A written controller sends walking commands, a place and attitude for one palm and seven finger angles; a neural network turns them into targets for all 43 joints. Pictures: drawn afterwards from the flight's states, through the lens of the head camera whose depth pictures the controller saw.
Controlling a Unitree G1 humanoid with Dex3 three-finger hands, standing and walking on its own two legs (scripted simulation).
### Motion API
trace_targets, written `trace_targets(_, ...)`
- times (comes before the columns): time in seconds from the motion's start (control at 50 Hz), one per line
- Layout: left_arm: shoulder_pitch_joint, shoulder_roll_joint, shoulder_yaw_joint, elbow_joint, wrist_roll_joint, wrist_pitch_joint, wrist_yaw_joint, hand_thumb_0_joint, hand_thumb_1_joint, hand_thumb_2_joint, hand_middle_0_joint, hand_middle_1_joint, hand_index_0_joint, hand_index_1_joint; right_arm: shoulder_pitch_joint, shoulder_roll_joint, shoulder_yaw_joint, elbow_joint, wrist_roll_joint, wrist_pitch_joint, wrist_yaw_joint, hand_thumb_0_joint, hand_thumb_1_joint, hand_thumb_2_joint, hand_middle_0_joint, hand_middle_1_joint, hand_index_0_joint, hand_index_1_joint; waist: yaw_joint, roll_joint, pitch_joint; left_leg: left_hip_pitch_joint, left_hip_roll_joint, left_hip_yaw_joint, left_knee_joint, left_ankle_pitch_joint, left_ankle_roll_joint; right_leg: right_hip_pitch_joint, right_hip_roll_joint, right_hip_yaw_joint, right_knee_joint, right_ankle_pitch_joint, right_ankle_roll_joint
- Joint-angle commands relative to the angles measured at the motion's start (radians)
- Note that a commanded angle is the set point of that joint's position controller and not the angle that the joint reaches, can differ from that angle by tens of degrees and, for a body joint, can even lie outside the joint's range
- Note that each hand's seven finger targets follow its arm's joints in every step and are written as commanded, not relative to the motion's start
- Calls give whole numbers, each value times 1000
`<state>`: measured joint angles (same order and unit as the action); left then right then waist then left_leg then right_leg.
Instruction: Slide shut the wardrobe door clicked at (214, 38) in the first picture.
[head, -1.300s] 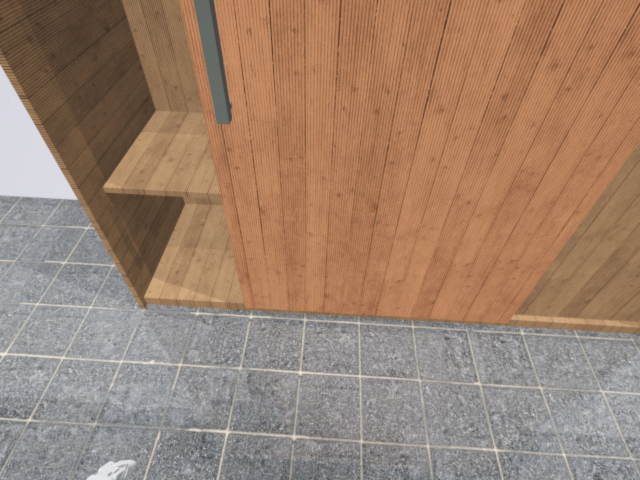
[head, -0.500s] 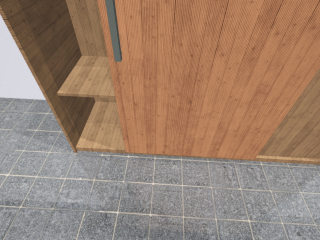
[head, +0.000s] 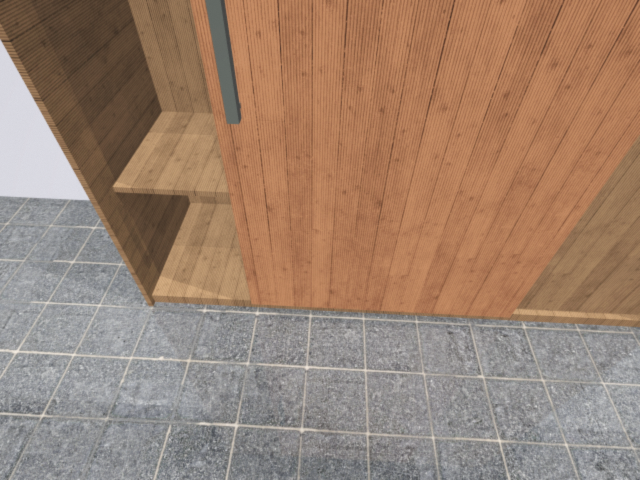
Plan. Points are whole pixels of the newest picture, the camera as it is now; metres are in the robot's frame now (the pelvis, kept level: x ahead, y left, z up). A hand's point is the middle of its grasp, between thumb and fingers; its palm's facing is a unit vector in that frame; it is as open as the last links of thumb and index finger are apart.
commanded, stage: look at it before walking up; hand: right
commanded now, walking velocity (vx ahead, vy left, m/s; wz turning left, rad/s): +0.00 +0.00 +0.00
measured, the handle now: (226, 50) +0.79 +0.23 +0.18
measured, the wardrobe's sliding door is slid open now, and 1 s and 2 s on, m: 0.38 0.38 0.38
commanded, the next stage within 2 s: walk to a spot facing it in 0.14 s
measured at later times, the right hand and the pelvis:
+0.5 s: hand out of the picture +0.07 -0.22 -0.17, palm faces -0.10 +0.95 -0.29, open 7.4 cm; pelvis +0.00 +0.00 -0.01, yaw +5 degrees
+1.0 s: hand out of the picture +0.08 -0.17 -0.17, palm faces -0.28 +0.93 -0.23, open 7.4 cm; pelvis -0.01 +0.00 -0.01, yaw +21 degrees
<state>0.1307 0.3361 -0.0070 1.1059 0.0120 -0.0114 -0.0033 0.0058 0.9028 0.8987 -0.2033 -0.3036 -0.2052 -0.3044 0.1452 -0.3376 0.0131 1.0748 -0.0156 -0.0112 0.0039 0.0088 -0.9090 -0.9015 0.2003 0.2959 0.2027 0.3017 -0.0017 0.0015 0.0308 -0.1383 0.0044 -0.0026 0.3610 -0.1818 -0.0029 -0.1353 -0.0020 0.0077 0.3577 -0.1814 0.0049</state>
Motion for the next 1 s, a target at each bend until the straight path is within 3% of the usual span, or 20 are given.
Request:
trace_targets(0.0, -44, 208, 45, -63, -6, -23, 14, 0, 900, 900, -200, -300, -200, -300, -41, -208, -45, -69, 4, -20, -17, 0, -900, -900, 200, 300, 200, 300, 2, 4, -45, 0, 115, -101, -72, 58, 30, -6, -109, 101, -63, 82, -27)
trace_targets(0.24, -48, 212, 45, -63, -6, -22, 17, 0, 900, 900, -200, -300, -200, -300, -41, -209, -46, -67, 4, -17, -15, 0, -900, -900, 200, 300, 200, 300, 3, 0, -41, -5, 112, -105, -73, 70, 30, 7, -112, 98, -65, 87, -26)
trace_targets(0.32, 28, 89, 32, -70, -3, 2, 26, 0, 900, 900, -200, -300, -200, -300, 22, -101, -34, -79, 3, 21, -21, 0, -900, -900, 200, 300, 200, 300, 9, 11, -40, -67, 106, -124, 10, 187, 18, 16, -124, 32, 18, 121, -7)
trace_targets(0.42, 47, 109, 61, -131, -1, 19, 35, 0, 900, 900, -200, -300, -200, -300, 50, -106, -56, -141, -2, 43, -13, 0, -900, -900, 200, 300, 200, 300, 12, -6, -51, -160, 70, -146, 128, 208, 24, 4, -161, 17, 74, 78, -23)
trace_targets(0.48, 37, 131, 80, -163, -1, 20, 38, 0, 900, 900, -200, -300, -200, -300, 60, -76, -63, -174, -1, 51, -3, 0, -900, -900, 200, 300, 200, 300, 8, -109, -40, -225, 3, -84, 309, 75, 2, -19, -260, 81, 21, 63, -80)
trace_targets(0.52, 15, 131, 88, -183, 2, 14, 36, 0, 900, 900, -200, -300, -200, -300, 77, -45, -73, -196, -1, 60, 2, 0, -900, -900, 200, 300, 200, 300, -3, -212, -25, -253, -10, -18, 528, -283, -21, -56, -361, 114, -31, 172, -163)
trace_targets(0.54, -4, 123, 88, -199, 2, 12, 37, 0, 900, 900, -200, -300, -200, -300, 90, -40, -79, -204, -1, 62, 3, 0, -900, -900, 200, 300, 200, 300, -12, -214, -23, -241, 15, -35, 570, -327, -20, -85, -383, 108, -21, 214, -181)
trace_targets(0.56, -33, 116, 90, -213, 5, 12, 37, 0, 900, 900, -200, -300, -200, -300, 113, -34, -84, -207, 1, 62, 6, 0, -900, -900, 200, 300, 200, 300, -32, -199, -17, -199, 43, -43, 535, -332, -13, -122, -379, 72, 17, 229, -171)
trace_targets(0.58, -55, 112, 93, -223, 8, 15, 38, 0, 900, 900, -200, -300, -200, -300, 149, -28, -86, -201, -4, 57, 10, 0, -900, -900, 200, 300, 200, 300, -56, -149, -26, -152, 41, -22, 438, -282, -10, -137, -349, 23, 94, 227, -136)
trace_targets(0.6, -69, 106, 95, -228, 7, 19, 36, 0, 900, 900, -200, -300, -200, -300, 213, -23, -92, -186, -5, 50, 12, 0, -900, -900, 200, 300, 200, 300, -87, -104, -40, -66, 38, -8, 288, -143, -12, -173, -300, -43, 219, 160, -83)
trace_targets(0.62, -50, 64, 92, -233, 0, 31, 31, 0, 900, 900, -200, -300, -200, -300, 251, -78, -104, -180, -14, 36, 6, 0, -900, -900, 200, 300, 200, 300, -96, 115, -32, -35, 103, -140, 58, 54, 5, -242, -172, -129, 455, -50, 2)
trace_targets(0.64, -24, -21, 80, -269, -1, 35, 27, 0, 900, 900, -200, -300, -200, -300, 250, -176, -119, -186, -19, 21, -11, 0, -900, -900, 200, 300, 200, 300, -70, 404, 2, -16, 332, -559, -69, 308, 79, -481, -15, -121, 703, -416, 60)
trace_targets(0.66, -35, 17, 88, -274, -3, 45, 31, 0, 900, 900, -200, -300, -200, -300, 251, -165, -119, -198, -5, 29, -23, 0, -900, -900, 200, 300, 200, 300, -75, 291, -23, -63, 355, -556, -101, 240, 140, -432, -36, 16, 777, -393, 41)
trace_targets(0.68, -23, 18, 93, -265, -3, 45, 25, 0, 900, 900, -200, -300, -200, -300, 191, -137, -118, -216, -4, 30, -26, 0, -900, -900, 200, 300, 200, 300, -39, 203, -9, -76, 313, -481, -92, 137, 171, -432, -64, 24, 790, -313, 37)
trace_targets(0.72, -39, 18, 95, -250, 1, 41, 21, 0, 900, 900, -200, -300, -200, -300, 118, -98, -114, -238, -3, 25, -21, 0, -900, -900, 200, 300, 200, 300, -25, 182, 10, -120, 240, -447, -73, 61, 164, -431, -78, 31, 814, -227, 48)
trace_targets(0.78, -19, -5, 93, -237, 3, 37, 22, 0, 900, 900, -200, -300, -200, -300, 138, -73, -112, -232, -2, 15, -21, 0, -900, -900, 200, 300, 200, 300, -20, 106, -66, -31, 193, -376, -17, 238, 164, -405, -65, 17, 746, -184, 63)
trace_targets(0.82, -21, -16, 91, -242, 2, 38, 26, 0, 900, 900, -200, -300, -200, -300, 167, -78, -116, -225, -2, 16, -21, 0, -900, -900, 200, 300, 200, 300, -29, 106, -100, 22, 180, -372, 1, 287, 164, -408, -52, 12, 717, -185, 70)
trace_targets(0.9, -55, -23, 87, -266, -1, 34, 32, 0, 900, 900, -200, -300, -200, -300, 190, -82, -123, -220, -7, 22, -21, 0, -900, -900, 200, 300, 200, 300, -45, 115, -105, 46, 175, -422, 4, 311, 184, -392, -39, 14, 611, -218, 72)
trace_targets(0.98, -55, -26, 85, -286, -12, 24, 39, 0, 900, 900, -200, -300, -200, -300, 170, -94, -129, -232, -13, 32, -22, 0, -900, -900, 200, 300, 200, 300, -48, 162, -110, 3, 169, -479, 18, 361, 193, -293, -17, 16, 433, -268, 56)
